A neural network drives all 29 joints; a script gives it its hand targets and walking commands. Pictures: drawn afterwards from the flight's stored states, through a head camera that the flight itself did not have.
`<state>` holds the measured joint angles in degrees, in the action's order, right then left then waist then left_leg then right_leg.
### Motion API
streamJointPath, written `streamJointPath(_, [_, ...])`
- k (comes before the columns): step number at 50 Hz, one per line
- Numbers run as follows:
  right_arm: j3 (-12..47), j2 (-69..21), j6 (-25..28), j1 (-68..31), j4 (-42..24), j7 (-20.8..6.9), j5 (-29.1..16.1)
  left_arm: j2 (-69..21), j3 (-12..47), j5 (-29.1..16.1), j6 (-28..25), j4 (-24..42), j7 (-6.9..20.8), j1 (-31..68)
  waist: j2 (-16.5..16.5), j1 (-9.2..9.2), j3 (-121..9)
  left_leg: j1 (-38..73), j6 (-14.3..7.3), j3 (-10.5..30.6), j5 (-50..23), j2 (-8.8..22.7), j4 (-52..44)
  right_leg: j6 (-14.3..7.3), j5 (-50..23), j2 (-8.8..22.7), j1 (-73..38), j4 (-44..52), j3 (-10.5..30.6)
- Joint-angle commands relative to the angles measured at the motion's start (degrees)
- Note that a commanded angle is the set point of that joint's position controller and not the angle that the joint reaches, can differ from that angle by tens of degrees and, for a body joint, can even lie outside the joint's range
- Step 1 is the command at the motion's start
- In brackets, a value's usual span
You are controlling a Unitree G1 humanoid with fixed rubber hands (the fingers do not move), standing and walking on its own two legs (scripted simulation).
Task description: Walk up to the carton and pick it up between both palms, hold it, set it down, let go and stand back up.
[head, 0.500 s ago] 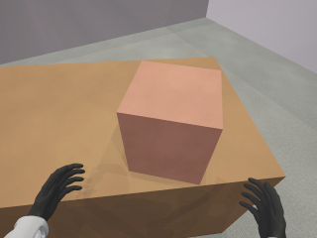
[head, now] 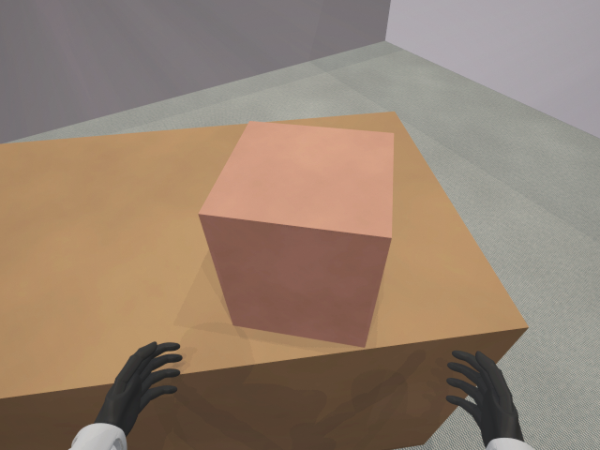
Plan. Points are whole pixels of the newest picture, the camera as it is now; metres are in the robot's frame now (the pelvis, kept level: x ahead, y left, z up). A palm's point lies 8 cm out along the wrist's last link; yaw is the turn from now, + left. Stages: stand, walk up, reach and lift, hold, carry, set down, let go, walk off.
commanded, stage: set down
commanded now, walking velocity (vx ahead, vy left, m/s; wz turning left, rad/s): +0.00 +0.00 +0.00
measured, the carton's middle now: (308, 235) +0.41 +0.04 +0.07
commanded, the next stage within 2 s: let go in 0.74 s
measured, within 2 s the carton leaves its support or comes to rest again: neither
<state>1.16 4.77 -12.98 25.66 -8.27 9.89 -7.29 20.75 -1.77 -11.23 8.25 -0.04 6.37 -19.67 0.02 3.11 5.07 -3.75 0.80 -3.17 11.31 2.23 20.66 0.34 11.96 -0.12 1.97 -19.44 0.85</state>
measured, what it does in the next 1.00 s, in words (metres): stands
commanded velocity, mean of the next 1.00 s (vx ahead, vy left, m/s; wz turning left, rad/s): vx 0.00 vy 0.00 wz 0.00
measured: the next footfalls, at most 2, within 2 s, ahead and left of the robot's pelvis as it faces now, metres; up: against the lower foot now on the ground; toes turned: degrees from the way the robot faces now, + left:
none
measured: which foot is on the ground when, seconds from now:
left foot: down 0.00-1.00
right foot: down 0.00-1.00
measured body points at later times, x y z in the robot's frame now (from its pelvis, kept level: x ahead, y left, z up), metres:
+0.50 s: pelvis +0.01 -0.01 +0.00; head -0.01 -0.04 +0.45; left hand +0.19 +0.25 +0.01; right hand +0.20 -0.20 -0.07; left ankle +0.01 +0.12 -0.75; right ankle -0.01 -0.12 -0.75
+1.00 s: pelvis -0.02 -0.02 +0.00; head -0.07 -0.06 +0.44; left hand +0.20 +0.24 +0.02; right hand +0.17 -0.24 -0.08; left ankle +0.00 +0.12 -0.75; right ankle -0.01 -0.12 -0.75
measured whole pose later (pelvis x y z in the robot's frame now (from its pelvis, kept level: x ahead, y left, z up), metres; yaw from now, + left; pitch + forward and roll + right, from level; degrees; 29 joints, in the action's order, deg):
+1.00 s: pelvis -0.02 -0.02 +0.00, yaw +2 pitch -9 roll +1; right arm -0.1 13.8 -7.4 13.1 26.3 0.9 -0.2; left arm 13.1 -4.8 -0.9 15.5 -20.6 4.0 -2.7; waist 4.4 1.6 2.2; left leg -0.8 2.0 -1.9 9.0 2.5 19.3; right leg -1.1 12.6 -0.1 0.2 -22.1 -1.3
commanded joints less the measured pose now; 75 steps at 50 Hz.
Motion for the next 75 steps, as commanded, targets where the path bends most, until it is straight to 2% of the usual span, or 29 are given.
streamJointPath(1, [0.9, 3.1, 4.2, -0.1, -0.8, -0.8, 0.9, 5.6, -3.9, 2.9, -1.0, 0.1, 0.5, 1.8, 1.6, -0.53, 0.8, 0.6, -0.4, -0.5, -7.8, -0.9, -2.7, -1.8, -3.3, 1.6, 6.5, 6.1, 1.7])
streamJointPath(6, [0.4, 4.6, 10.4, -2.1, 5.2, -1.5, 3.1, 3.2, -2.7, 4.2, -1.7, -6.6, 1.7, 1.7, -2.9, -1.17, -0.8, 3.7, -0.4, -0.8, -10.7, -1.6, -1.4, -0.5, -7.2, 1.0, 7.2, 6.3, 0.0])
streamJointPath(13, [0.3, 4.2, 16.8, -4.3, 13.5, -1.9, 5.0, 0.8, -1.3, 5.3, -2.2, -14.2, 2.3, 2.6, -8.0, -1.81, -0.2, 4.4, -1.5, -1.4, -8.8, -2.4, -1.9, 0.9, -7.5, 0.4, 6.6, 6.7, -1.2])
streamJointPath(17, [-0.1, 5.8, 16.7, -6.7, 20.7, -2.8, 6.0, -2.1, -0.2, 7.4, -0.6, -19.7, 2.2, 4.4, -7.3, -1.85, 3.5, 5.0, -1.0, -1.6, -5.8, -2.1, -3.2, 0.2, -1.3, -0.3, 8.8, 7.7, -2.0])
streamJointPath(19, [-1.6, 7.0, 16.1, -9.0, 21.8, -3.5, 6.3, -3.4, 0.6, 7.9, 0.8, -19.7, 1.6, 5.8, -7.1, -2.01, 4.8, 4.6, -0.8, -1.5, -3.8, -1.8, -4.0, -0.1, 2.3, -0.8, 9.7, 7.9, -2.7])
streamJointPath(22, [-2.1, 7.5, 15.5, -10.6, 23.2, -4.2, 6.5, -4.5, 1.4, 8.6, 2.4, -21.5, 1.2, 6.7, -7.8, -2.49, 6.2, 3.8, -1.1, -1.8, -2.7, -1.8, -4.3, -0.2, 3.1, -0.7, 9.6, 7.9, -2.5])
streamJointPath(24, [-2.7, 8.9, 14.9, -11.9, 26.9, -4.9, 7.0, -6.2, 2.1, 9.8, 3.8, -24.4, 0.9, 7.4, -7.0, -2.48, 7.3, 3.3, -0.6, -1.8, -1.5, -1.7, -4.4, -0.6, 5.4, -1.2, 10.3, 7.8, -3.1])
streamJointPath(26, [-2.5, 8.9, 14.5, -12.8, 26.8, -5.3, 6.8, -6.8, 2.5, 9.9, 4.8, -24.6, 0.8, 8.2, -8.2, -2.81, 7.3, 3.5, -0.9, -2.0, -0.6, -1.8, -4.4, -0.4, 5.8, -1.0, 10.7, 8.0, -3.1])
streamJointPath(28, [-2.3, 9.8, 13.5, -14.7, 30.2, -6.0, 7.1, -8.4, 3.1, 10.7, 6.3, -27.6, 0.6, 9.4, -8.0, -2.86, 8.3, 3.2, -0.7, -2.1, 0.7, -1.8, -4.4, -0.6, 8.0, -1.1, 12.2, 8.1, -3.4])
streamJointPath(29, [-2.6, 10.0, 13.4, -15.5, 28.7, -6.2, 6.7, -8.2, 2.9, 10.4, 6.7, -26.3, 0.4, 9.9, -8.6, -2.62, 7.2, 3.2, -1.1, -2.2, 1.1, -1.8, -4.6, -0.6, 8.2, -1.2, 11.9, 8.0, -3.3])
streamJointPath(30, [-2.5, 10.3, 12.9, -16.0, 30.7, -6.5, 7.0, -8.9, 3.5, 10.6, 7.5, -27.9, 0.3, 10.5, -8.4, -2.95, 8.0, 2.9, -0.9, -2.3, 2.0, -1.8, -4.5, -0.6, 9.5, -1.2, 12.7, 8.1, -3.4])
streamJointPath(34, [-2.7, 11.4, 11.2, -18.7, 31.2, -7.4, 7.5, -9.5, 3.7, 10.9, 10.3, -29.9, 0.0, 12.6, -10.0, -3.17, 7.5, 3.0, -1.1, -2.9, 4.0, -2.2, -4.1, -0.3, 11.9, -0.8, 13.7, 8.4, -3.3])
streamJointPath(40, [-2.6, 12.2, 9.9, -19.3, 29.8, -8.5, 7.2, -9.2, 3.0, 10.4, 11.8, -29.4, -0.6, 13.3, -11.4, -2.48, 6.1, 3.6, -1.0, -3.2, 3.1, -2.7, -3.6, 0.0, 10.9, -0.7, 13.7, 8.5, -3.0])
streamJointPath(43, [-2.5, 12.8, 8.2, -19.1, 29.9, -8.7, 7.6, -9.4, 2.9, 10.4, 12.8, -30.5, -0.2, 14.0, -12.5, -2.99, 7.1, 4.9, -0.9, -3.2, 3.3, -3.0, -3.4, 0.4, 11.9, 0.0, 14.7, 9.7, -2.1])
streamJointPath(48, [-2.2, 13.5, 5.9, -19.2, 26.5, -9.1, 6.6, -9.3, 2.5, 10.5, 14.0, -28.9, -0.3, 14.9, -11.3, -2.11, 7.7, 4.5, -0.3, -3.3, 3.7, -3.1, -3.5, 0.3, 12.9, 0.7, 14.6, 10.2, -0.9])
streamJointPath(51, [-2.1, 13.9, 5.1, -18.6, 24.8, -9.6, 6.3, -9.2, 2.3, 10.6, 14.5, -28.9, -0.5, 14.6, -11.7, -2.01, 8.0, 5.2, -0.2, -3.5, 3.9, -3.2, -3.2, 0.1, 14.1, 1.0, 15.6, 10.7, -0.5])
streamJointPath(58, [-2.5, 14.8, 3.7, -16.5, 22.8, -10.1, 5.0, -9.3, 2.3, 11.3, 14.8, -26.6, -0.6, 13.6, -9.1, -1.89, 9.3, 7.0, 0.9, -3.2, 3.9, -3.3, -3.4, -2.3, 13.6, 1.1, 17.6, 10.9, -0.7])
streamJointPath(61, [-2.8, 15.4, 3.9, -16.1, 23.1, -10.6, 4.6, -9.2, 2.2, 11.6, 14.4, -26.5, -0.7, 13.7, -9.2, -1.97, 9.1, 8.0, 1.2, -2.7, 5.5, -3.2, -2.7, -3.6, 16.7, 1.4, 19.3, 10.8, -0.7])
streamJointPath(62, [-3.7, 13.7, 9.6, -10.9, 29.7, -10.4, 10.5, 7.4, -3.8, 10.6, 3.1, -18.7, -3.7, 18.0, -8.1, -1.88, 10.6, -9.8, 0.9, 3.9, 8.6, 0.1, 1.2, -1.1, 18.8, 4.9, 22.5, 2.5, 1.4])
streamJointPath(63, [-4.3, 15.7, 11.5, -9.6, 32.1, -9.7, 11.3, 9.0, -5.0, 10.3, -1.0, -20.1, -5.3, 15.4, -10.2, -1.68, 12.7, -13.3, -0.5, 3.8, 17.0, 0.2, 1.1, -1.4, 26.6, 5.6, 25.7, 3.0, 4.4])
streamJointPath(64, [-5.3, 16.6, 12.4, -9.4, 33.1, -9.6, 11.2, 8.8, -5.6, 10.6, -2.9, -20.3, -6.1, 13.6, -12.4, -1.63, 14.3, -13.2, -1.2, 3.2, 18.8, 0.2, 2.0, -1.9, 29.4, 6.1, 29.2, 4.0, 5.8])
streamJointPath(65, [-5.8, 18.4, 13.3, -7.1, 32.4, -9.6, 11.3, 4.7, -4.8, 9.7, -4.1, -20.9, -5.6, 10.0, -12.8, -2.89, 12.9, -10.7, -2.2, 4.5, 19.3, 1.4, 2.3, -1.6, 28.8, 4.9, 28.4, 3.3, 4.6])
streamJointPath(68, [-7.1, 20.5, 16.1, -11.1, 34.0, -11.3, 9.8, 3.8, -4.1, 11.8, -8.2, -19.4, -4.7, 9.5, -4.3, -2.08, 1.6, -15.7, -3.3, 8.4, 21.6, 3.3, -1.7, -1.8, 19.8, 2.9, 17.2, -3.3, 3.1])
streamJointPath(70, [-7.2, 20.3, 16.9, -14.4, 34.8, -12.1, 9.4, 4.3, -4.0, 12.8, -9.3, -19.2, -4.4, 9.1, -0.1, -1.6, -4.3, -16.2, -4.2, 10.4, 22.0, 4.5, -2.3, -1.8, 12.8, 2.6, 12.0, -7.4, 2.6])
streamJointPath(72, [-6.9, 19.7, 16.9, -15.5, 35.7, -12.7, 9.3, 3.9, -3.5, 12.7, -10.1, -19.3, -4.4, 7.8, 0.5, -1.2, -7.8, -15.4, -4.3, 10.3, 18.9, 4.4, -0.9, -1.7, 8.8, 2.8, 9.9, -8.4, 2.6])
streamJointPath(75, [-6.5, 18.9, 16.3, -13.8, 37.2, -13.4, 9.1, 4.3, -3.2, 12.8, -10.7, -18.6, -4.7, 6.8, -1.3, -1.91, -5.8, -16.1, -4.1, 9.5, 18.9, 3.5, 0.9, -1.6, 12.2, 3.2, 12.9, -7.2, 3.3])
